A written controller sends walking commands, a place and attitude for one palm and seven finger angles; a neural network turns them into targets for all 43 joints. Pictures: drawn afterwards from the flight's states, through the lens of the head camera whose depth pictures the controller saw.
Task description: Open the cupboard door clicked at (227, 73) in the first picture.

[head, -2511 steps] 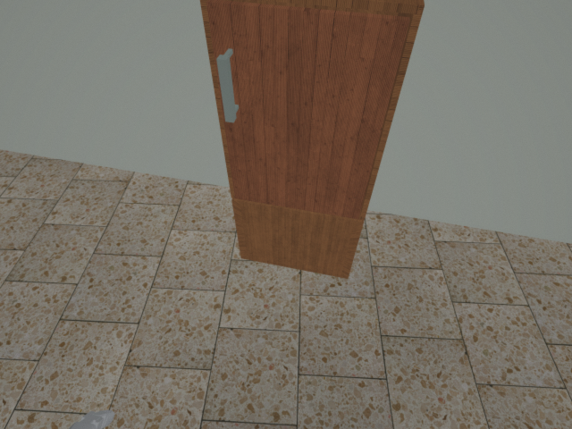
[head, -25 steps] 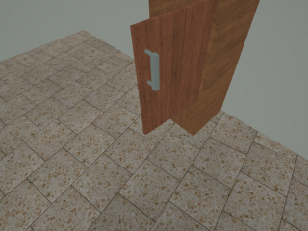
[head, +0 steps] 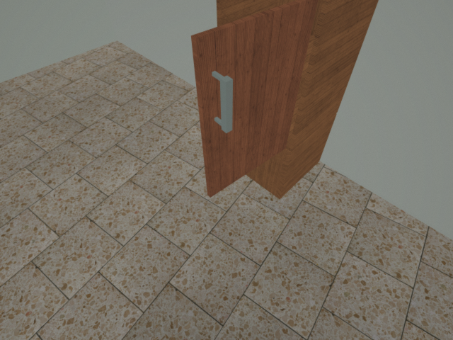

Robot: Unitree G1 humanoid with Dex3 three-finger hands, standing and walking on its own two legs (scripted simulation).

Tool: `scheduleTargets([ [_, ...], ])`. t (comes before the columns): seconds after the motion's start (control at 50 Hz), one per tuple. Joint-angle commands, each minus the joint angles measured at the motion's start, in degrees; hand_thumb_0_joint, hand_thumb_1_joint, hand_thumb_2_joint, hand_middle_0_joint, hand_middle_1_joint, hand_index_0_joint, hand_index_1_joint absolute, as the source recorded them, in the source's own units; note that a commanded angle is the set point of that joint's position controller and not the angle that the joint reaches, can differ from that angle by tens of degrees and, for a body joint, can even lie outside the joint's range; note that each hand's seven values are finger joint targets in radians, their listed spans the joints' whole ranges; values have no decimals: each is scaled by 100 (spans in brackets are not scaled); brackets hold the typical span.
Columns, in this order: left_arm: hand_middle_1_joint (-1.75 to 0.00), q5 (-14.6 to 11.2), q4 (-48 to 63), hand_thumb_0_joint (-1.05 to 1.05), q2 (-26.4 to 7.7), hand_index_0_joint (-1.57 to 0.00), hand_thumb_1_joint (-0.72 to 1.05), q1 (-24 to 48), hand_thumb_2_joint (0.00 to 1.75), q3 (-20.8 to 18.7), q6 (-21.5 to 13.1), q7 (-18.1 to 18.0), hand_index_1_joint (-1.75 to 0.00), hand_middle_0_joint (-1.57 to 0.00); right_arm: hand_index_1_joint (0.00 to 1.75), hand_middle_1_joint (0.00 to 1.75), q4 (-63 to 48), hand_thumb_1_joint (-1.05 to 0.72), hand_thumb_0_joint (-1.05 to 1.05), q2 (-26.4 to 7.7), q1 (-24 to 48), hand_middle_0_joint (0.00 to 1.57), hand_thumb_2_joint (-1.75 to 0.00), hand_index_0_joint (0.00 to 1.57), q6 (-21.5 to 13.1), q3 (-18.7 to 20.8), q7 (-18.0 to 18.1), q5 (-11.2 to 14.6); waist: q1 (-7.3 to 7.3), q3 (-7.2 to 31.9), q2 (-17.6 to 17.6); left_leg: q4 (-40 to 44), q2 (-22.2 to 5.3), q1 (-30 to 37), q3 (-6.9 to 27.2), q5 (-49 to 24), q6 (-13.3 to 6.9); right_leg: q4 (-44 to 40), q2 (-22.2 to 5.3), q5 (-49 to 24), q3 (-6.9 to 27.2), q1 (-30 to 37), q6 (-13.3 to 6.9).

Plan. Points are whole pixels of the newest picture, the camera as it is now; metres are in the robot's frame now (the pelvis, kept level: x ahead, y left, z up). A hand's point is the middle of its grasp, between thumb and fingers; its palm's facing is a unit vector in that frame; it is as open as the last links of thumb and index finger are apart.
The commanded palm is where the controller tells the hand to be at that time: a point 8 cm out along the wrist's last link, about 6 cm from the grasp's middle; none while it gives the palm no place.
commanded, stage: look to check the result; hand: left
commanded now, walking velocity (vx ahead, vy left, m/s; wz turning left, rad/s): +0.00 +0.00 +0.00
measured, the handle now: (221, 102) +0.66 +0.05 +0.05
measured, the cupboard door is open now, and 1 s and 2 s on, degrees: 84 84 84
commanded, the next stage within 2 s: stand and wait in 0.50 s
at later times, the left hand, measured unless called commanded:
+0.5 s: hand out of the picture +0.05 +0.20 -0.16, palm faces +0.01 -0.96 -0.27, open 7.4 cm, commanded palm none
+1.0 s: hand out of the picture +0.08 +0.21 -0.15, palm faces +0.00 -0.95 -0.32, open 7.4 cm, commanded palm none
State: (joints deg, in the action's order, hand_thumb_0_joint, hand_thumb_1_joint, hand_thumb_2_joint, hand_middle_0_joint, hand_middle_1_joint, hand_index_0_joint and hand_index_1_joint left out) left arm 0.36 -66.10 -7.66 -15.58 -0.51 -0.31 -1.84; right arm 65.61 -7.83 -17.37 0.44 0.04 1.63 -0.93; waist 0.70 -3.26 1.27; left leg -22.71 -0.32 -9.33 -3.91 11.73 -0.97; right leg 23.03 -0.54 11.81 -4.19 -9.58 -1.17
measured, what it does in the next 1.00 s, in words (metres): stands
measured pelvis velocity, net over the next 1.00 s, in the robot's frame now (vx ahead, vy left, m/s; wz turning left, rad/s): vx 0.02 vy -0.02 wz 0.01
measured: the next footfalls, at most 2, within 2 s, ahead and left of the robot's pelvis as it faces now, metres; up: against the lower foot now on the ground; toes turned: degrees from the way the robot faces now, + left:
none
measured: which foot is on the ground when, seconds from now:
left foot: down 0.00-1.00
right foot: down 0.00-1.00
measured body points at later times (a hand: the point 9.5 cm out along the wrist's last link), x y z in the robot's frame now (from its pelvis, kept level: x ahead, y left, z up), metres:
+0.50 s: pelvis +0.01 +0.00 +0.00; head +0.02 -0.02 +0.45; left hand +0.05 +0.25 -0.14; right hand +0.04 -0.25 -0.16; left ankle +0.01 +0.11 -0.74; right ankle +0.01 -0.10 -0.74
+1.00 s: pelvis +0.02 -0.02 +0.00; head +0.05 -0.03 +0.45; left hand +0.08 +0.26 -0.13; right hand +0.08 -0.29 -0.15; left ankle +0.01 +0.11 -0.74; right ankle +0.01 -0.10 -0.74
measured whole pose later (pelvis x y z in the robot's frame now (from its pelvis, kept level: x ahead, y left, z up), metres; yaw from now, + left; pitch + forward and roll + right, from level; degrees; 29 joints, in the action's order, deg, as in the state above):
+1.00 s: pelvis +0.02 -0.02 +0.00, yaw +1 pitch -1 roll +0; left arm 0.4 -65.3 -15.6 -7.3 -0.5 -1.2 -0.8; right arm 64.8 -16.5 -7.7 0.2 -0.1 0.6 -0.8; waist 0.5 -3.8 1.8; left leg -17.1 -1.2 -5.5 -2.8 10.6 0.6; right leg 17.7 0.7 11.3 -5.2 -5.6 -2.4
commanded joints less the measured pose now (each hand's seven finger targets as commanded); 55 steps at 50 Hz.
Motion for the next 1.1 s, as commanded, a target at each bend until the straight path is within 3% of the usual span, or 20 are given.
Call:
scheduleTargets([
  [0.0, -30, 13, 178, 0, -724, -20, 90, -260, 90, -153, -82, -26, -30, -20, 30, 30, -117, -90, 0, -622, -284, 20, -90, 20, -78, 121, 54, -27, -16, -152, -41, 529, -579, -157, 579, -149, -94, -512, -572, -99, 582, -165, -152],
  [0.66, -30, 20, 344, 0, -1685, -20, 90, 695, 90, -228, -188, 56, -30, -20, 30, 30, -296, -90, 0, -1645, 835, 20, -90, 20, -133, 176, -16, -12, -41, 320, -114, 695, -710, 364, 676, -912, -48, -744, -714, -971, 625, 316, -169],
  [1.06, -30, 11, 365, 0, -1874, -20, 90, 822, 90, -228, -214, 43, -30, -20, 30, 30, -314, -90, 0, -1788, 981, 20, -90, 20, -119, 172, -11, -3, -38, 456, -218, 690, -736, 541, 611, -1132, -6, -786, -756, -1581, 624, 539, -162],
  [1.08, -30, 6, 357, 0, -1861, -20, 90, 839, 90, -217, -208, 43, -30, -20, 30, 30, -299, -90, 0, -1762, 979, 20, -90, 20, -119, 169, -11, -7, -31, 415, -112, 691, -736, 513, 603, -1124, 0, -796, -777, -1587, 633, 553, -158],
])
